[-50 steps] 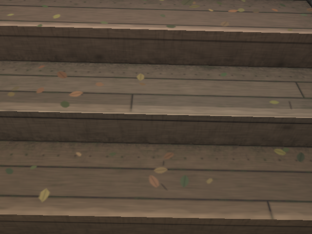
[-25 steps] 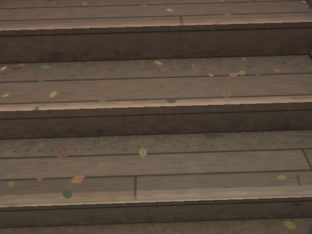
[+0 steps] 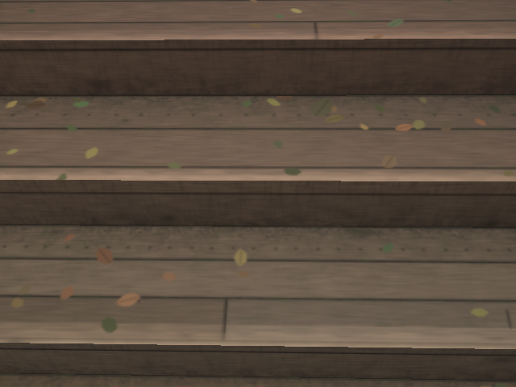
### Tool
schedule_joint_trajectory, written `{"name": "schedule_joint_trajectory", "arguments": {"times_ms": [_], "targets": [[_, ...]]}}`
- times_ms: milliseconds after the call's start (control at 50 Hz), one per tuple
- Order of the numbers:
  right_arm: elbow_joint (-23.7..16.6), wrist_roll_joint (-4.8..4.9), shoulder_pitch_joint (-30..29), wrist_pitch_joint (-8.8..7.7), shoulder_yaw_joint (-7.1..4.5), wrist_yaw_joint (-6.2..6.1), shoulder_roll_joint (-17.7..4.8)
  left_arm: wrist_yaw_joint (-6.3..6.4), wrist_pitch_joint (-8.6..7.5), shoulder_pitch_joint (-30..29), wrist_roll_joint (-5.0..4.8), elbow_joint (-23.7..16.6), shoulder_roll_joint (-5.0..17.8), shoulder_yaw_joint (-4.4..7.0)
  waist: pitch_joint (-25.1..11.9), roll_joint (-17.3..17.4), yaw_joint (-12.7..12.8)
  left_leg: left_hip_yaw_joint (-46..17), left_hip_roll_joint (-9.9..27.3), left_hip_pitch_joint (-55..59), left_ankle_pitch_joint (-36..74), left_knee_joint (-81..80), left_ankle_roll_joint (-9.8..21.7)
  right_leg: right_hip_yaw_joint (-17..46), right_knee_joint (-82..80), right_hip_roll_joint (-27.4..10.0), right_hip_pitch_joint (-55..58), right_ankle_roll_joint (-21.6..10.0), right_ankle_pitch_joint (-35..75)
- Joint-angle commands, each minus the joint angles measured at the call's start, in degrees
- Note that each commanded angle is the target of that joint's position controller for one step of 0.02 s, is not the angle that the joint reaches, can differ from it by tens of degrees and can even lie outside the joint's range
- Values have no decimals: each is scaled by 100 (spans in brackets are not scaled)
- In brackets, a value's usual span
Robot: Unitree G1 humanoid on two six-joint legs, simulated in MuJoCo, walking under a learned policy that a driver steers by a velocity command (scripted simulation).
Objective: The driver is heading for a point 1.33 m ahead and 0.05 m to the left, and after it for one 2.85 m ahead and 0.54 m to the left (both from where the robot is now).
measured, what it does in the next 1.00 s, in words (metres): climbs: right foot 0.16 m higher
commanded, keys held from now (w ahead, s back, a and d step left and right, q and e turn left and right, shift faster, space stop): shift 0.14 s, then w+shift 0.86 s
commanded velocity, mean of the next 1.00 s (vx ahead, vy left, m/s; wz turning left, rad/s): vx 0.63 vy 0.00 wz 0.00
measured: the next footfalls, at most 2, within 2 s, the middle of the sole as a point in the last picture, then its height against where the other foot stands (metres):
right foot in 0.72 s outside the picture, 0.16 m higher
left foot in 1.14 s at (232, 281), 0.16 m higher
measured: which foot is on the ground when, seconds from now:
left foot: down 0.00-0.72, up 0.74-1.00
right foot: down 0.00-0.40, up 0.42-0.70, down 0.72-1.00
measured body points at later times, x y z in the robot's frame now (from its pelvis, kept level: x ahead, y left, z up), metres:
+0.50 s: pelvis +0.08 +0.04 +0.00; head +0.08 +0.04 +0.45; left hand +0.22 +0.28 -0.12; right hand +0.06 -0.21 -0.14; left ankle +0.00 +0.14 -0.73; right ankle +0.02 -0.07 -0.53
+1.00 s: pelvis +0.39 +0.01 +0.16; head +0.39 +0.01 +0.61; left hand +0.29 +0.24 +0.01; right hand +0.67 -0.13 +0.16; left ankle +0.49 +0.14 -0.25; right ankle +0.31 -0.04 -0.57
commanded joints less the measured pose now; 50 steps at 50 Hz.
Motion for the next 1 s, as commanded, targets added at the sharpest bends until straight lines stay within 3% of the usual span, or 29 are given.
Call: {"name": "schedule_joint_trajectory", "arguments": {"times_ms": [20,140,200,220,260,300,360,380,400,420,440,460,500,520,560,620,640,660,700,720,740,760,780,800,840,860,920,960,1000], "targets": [[-257,7,-52,-89,-87,-16,-440,27,-56,-87,-10,-330,590,152,-325,-137,23,22,40,-213,653,-514,180,309,-576,-260,617,-168,994],[-151,6,55,-90,-75,-17,-448,52,-31,26,-3,-269,580,172,-216,-104,26,14,30,-180,662,-564,194,222,-601,-209,614,-152,937],[-26,-323,442,1,-305,-220,-969,350,42,739,325,0,1338,482,496,-386,203,-288,81,-1116,-2233,-562,894,1369,-1550,-873,357,-1099,-3076],[-102,-425,327,-21,-278,-345,-793,499,23,716,364,-9,1239,468,431,-616,240,-273,110,-1352,-1724,-164,1022,2101,-1843,-1300,549,-1450,-3323],[-174,-437,336,-144,-123,-427,-219,742,-74,323,207,-151,932,326,91,-1014,147,258,94,-1112,-150,1406,920,2980,-2430,-2083,574,-1885,-2588],[-293,-425,445,-176,-96,-370,-106,853,-113,-251,181,-356,815,244,-1,-952,-118,450,121,-341,-470,2061,923,2265,-2545,-1879,-126,-1534,-1940],[52,-336,859,-333,-72,-103,-29,843,140,-458,166,-344,1230,309,215,-334,-270,1134,-259,810,184,-779,603,835,-1539,-884,103,-1314,-1375],[-64,-121,1113,-347,-150,-280,-284,769,77,284,4,-55,1400,492,538,-691,-344,929,-301,1460,-320,-1413,749,396,-614,-519,-532,-1250,-445],[278,-175,2376,-341,-294,-395,-691,698,-43,-227,-10,-227,1012,413,165,268,-982,-479,562,3023,-200,-1680,991,145,1506,-311,-1874,-1072,389],[462,-159,3113,-263,-340,-426,-1092,602,-179,-545,-12,-493,246,212,-140,1534,-992,-2330,1568,3859,273,-1847,1080,-248,3781,165,-3461,-768,-682],[340,-242,2864,-256,-387,-470,-1381,539,-216,-631,-20,-913,0,129,-6,2044,-862,-4539,2346,3637,-2259,-2897,1969,328,5323,70,-4902,-623,-543],[275,-397,2233,-306,-394,-432,-1229,598,-220,-1937,-28,-1357,140,137,882,1014,-793,-3980,2611,3547,-2644,-3014,2241,330,7521,-264,-6580,-548,-438],[470,-463,2332,-391,-124,-308,-454,717,-244,-2554,124,-1909,-358,-133,618,308,-642,-2240,2052,3254,-1087,-2217,1864,462,10635,-201,-7765,-767,-1256],[707,-373,2578,-491,-22,-315,-196,736,-223,-2623,220,-2224,-525,-240,598,114,-432,-1798,2021,3027,-947,-2188,1548,822,11001,-245,-8042,-960,-1704],[810,-171,1750,-560,175,-224,67,700,-162,-2638,94,-2665,-352,-357,1171,-148,238,-637,1485,830,-971,-3133,993,351,8893,-295,-6570,-962,-1766],[773,178,1280,-361,252,-493,-240,550,160,-1827,-78,-2637,-119,-510,882,10,651,738,667,-1776,1757,-4698,1304,-994,5009,-207,-2032,-835,-617],[556,401,1361,-448,243,-512,-457,522,180,-975,-77,-2145,53,-391,-299,59,844,964,671,-1443,6231,-3831,1520,-1370,5011,345,-261,-800,-135],[501,382,1608,-570,24,-511,-1319,590,227,-369,-63,-2002,226,-273,-896,442,1068,940,1030,-382,8904,-2823,1580,-1278,4630,490,150,-799,-674],[239,297,1066,-598,-352,-413,-1989,695,284,1135,25,-1584,670,18,-2018,1026,1889,655,1506,1636,11048,162,1428,-948,3216,722,363,-915,-1573],[36,145,978,-686,-437,-319,-1772,714,208,1240,133,-1485,1053,175,-2115,731,1773,364,1305,1182,10333,1821,1372,-56,2418,625,860,-1014,-2161],[-384,109,434,-821,-343,-133,-823,743,139,1716,148,-949,1717,436,-1692,-1036,1559,-138,31,-854,5016,4305,1074,3079,-339,-516,1428,-1269,-2997],[-868,-183,626,-832,-275,-73,-163,738,166,1113,46,-778,1758,562,-1690,-1794,943,-1162,-817,-2409,1590,7100,982,6014,-2298,-1338,1427,-1303,-3793],[-1259,-391,516,-758,-96,-86,371,648,92,296,27,-693,1111,406,-882,-737,177,-1277,-474,-3250,1906,8440,1016,5576,-2132,-1527,514,-1029,-4445],[-1525,-465,197,-715,16,-94,555,594,-5,203,29,-363,481,276,-118,-148,-26,-873,-294,-3682,2031,8893,1090,4634,-1787,-1467,-302,-982,-3744],[-1757,-409,85,-427,298,-220,1115,534,-186,823,166,443,-122,154,506,187,-382,-825,-180,-4683,1408,9486,1259,2373,-1359,-1029,-891,-817,-1762],[-1885,-296,-118,-285,380,-265,1225,489,-243,902,234,616,-196,115,708,-161,-398,-806,-276,-5253,833,10021,1268,1903,-1483,-1008,-881,-780,-1470],[-2282,8,-1157,-112,492,-516,1051,351,-458,969,267,771,44,37,1036,-69,-368,-96,-469,-5273,166,9550,1085,829,-2329,-722,-1847,-550,-488],[-2525,38,-1512,-67,547,-644,966,373,-561,1373,64,973,418,48,1032,-17,-435,50,-187,-5972,-224,9406,1055,743,-2602,-761,-1223,-630,-746],[-2898,-61,-2277,-55,660,-626,812,509,-506,1991,-118,1197,350,-2,1050,195,-160,904,104,-5398,-311,7462,1000,443,-3303,-618,-1039,-595,546]]}}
